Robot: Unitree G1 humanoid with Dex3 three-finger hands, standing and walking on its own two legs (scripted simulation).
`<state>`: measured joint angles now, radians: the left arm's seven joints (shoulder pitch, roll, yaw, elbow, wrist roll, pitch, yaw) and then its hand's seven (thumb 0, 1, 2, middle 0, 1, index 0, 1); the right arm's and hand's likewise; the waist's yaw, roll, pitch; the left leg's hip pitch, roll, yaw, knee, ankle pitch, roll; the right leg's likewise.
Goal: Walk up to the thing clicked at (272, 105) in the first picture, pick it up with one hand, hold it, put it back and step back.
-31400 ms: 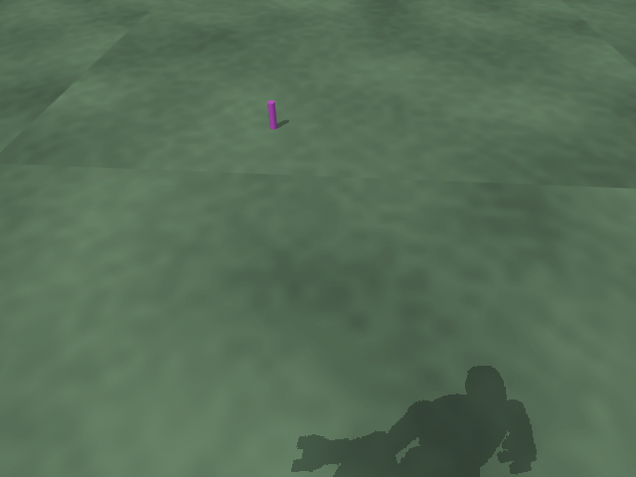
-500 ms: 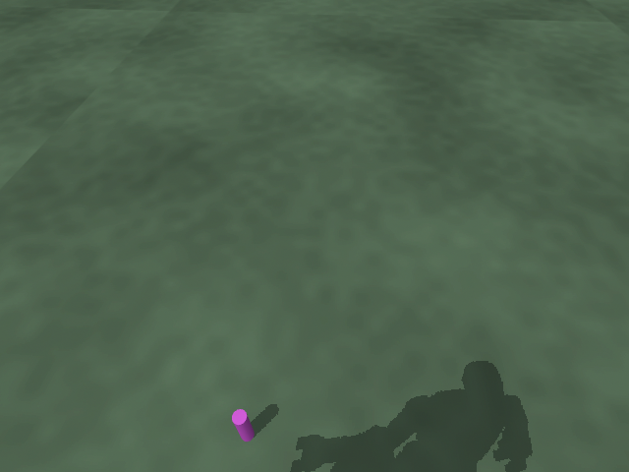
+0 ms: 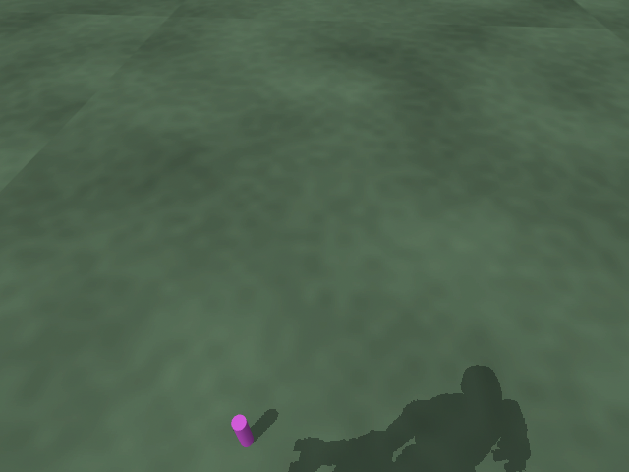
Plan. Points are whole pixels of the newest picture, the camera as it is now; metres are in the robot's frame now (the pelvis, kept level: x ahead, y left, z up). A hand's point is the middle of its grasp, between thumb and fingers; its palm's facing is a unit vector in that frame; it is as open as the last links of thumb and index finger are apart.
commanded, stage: stand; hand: left
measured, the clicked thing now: (243, 431) +0.39 +0.22 -0.70
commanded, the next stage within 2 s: step back in 0.08 s
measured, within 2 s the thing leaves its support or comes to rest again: neither
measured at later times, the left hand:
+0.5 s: hand out of the picture +0.06 +0.28 -0.17, palm faces -0.04 -0.91 -0.41, open 7.4 cm
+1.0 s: hand out of the picture -0.04 +0.28 -0.17, palm faces -0.09 -0.91 -0.39, open 7.4 cm
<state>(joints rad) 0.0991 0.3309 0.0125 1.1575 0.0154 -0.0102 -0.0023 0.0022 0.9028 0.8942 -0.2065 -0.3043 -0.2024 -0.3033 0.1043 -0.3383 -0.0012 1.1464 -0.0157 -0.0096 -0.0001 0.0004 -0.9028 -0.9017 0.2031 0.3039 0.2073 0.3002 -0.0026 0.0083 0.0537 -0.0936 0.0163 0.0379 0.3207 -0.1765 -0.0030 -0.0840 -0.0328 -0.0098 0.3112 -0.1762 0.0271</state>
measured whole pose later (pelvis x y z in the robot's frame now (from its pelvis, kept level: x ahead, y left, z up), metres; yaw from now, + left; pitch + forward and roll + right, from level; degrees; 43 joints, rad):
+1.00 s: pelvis -0.16 +0.02 -0.03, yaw -4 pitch -3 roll -1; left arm 0.14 0.36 0.07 0.85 0.03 0.03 0.00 0.00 0.90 0.89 -0.21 -0.30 -0.20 -0.30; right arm 0.11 -0.38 -0.05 0.86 0.00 0.06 -0.02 0.00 -0.90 -0.90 0.20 0.30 0.21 0.30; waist -0.01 0.04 0.20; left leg -0.41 -0.03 -0.05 0.95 -0.52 0.02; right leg -0.29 0.05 0.05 0.68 -0.34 -0.03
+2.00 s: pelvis -0.47 +0.01 -0.04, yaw +0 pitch -4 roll +2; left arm 0.09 0.39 0.07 0.77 0.02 0.06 0.01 0.00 0.90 0.89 -0.21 -0.30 -0.21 -0.30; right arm 0.23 -0.38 -0.04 0.88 -0.03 0.04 0.00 0.00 -0.90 -0.90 0.20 0.30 0.21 0.30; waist 0.01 -0.05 0.20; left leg -0.28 -0.07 0.00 0.70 -0.35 0.03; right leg -0.46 -0.06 0.02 0.78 -0.33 0.00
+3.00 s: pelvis -0.64 -0.03 -0.03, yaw +1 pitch -3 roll -1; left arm 0.21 0.36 0.06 0.97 0.04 -0.04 -0.02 0.00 0.90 0.89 -0.21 -0.30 -0.20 -0.30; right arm 0.23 -0.38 -0.05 0.98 -0.03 0.01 0.01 0.00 -0.90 -0.90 0.20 0.30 0.21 0.30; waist 0.02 0.03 0.07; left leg -0.32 -0.01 -0.08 0.88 -0.51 0.02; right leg -0.28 0.01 -0.03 0.63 -0.30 -0.03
